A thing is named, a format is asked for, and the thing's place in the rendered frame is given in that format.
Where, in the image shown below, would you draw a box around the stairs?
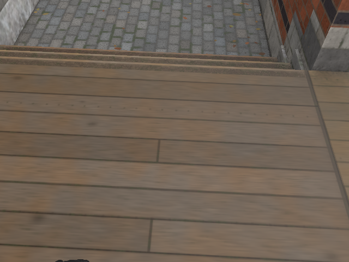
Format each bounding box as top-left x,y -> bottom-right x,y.
0,45 -> 292,69

